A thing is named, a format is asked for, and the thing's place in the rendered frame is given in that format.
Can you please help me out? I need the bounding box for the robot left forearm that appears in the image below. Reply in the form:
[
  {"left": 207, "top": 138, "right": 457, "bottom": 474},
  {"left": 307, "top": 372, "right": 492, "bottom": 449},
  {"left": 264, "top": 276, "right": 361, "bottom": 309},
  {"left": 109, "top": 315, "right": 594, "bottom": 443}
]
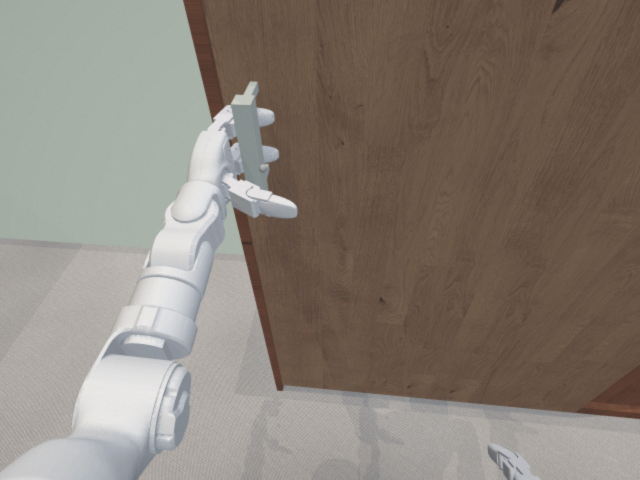
[{"left": 72, "top": 181, "right": 227, "bottom": 432}]

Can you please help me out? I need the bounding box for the wardrobe door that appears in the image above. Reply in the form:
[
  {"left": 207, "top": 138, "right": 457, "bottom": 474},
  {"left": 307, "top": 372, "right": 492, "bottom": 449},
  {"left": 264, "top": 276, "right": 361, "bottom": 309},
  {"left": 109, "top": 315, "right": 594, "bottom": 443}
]
[
  {"left": 590, "top": 365, "right": 640, "bottom": 406},
  {"left": 202, "top": 0, "right": 640, "bottom": 413}
]

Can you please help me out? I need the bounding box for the robot right hand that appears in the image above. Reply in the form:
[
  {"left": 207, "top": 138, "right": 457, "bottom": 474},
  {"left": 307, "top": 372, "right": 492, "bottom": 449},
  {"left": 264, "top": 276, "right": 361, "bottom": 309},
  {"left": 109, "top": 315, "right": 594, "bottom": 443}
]
[{"left": 488, "top": 443, "right": 541, "bottom": 480}]

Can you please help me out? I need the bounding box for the handle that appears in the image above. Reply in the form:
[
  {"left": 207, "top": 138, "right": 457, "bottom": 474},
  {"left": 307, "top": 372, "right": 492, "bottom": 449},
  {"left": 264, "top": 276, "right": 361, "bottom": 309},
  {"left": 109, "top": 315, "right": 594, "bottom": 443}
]
[{"left": 231, "top": 82, "right": 269, "bottom": 191}]

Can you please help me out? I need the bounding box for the left robot upper arm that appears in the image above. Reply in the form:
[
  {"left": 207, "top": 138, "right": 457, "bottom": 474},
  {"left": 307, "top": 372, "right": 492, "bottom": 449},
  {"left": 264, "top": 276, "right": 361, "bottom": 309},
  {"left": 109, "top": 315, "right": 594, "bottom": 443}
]
[{"left": 0, "top": 354, "right": 191, "bottom": 480}]

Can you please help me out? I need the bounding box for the robot left hand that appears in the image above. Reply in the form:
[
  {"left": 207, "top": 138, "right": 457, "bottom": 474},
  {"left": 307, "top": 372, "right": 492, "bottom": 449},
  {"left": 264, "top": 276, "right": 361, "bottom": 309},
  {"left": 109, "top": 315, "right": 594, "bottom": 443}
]
[{"left": 187, "top": 105, "right": 298, "bottom": 218}]

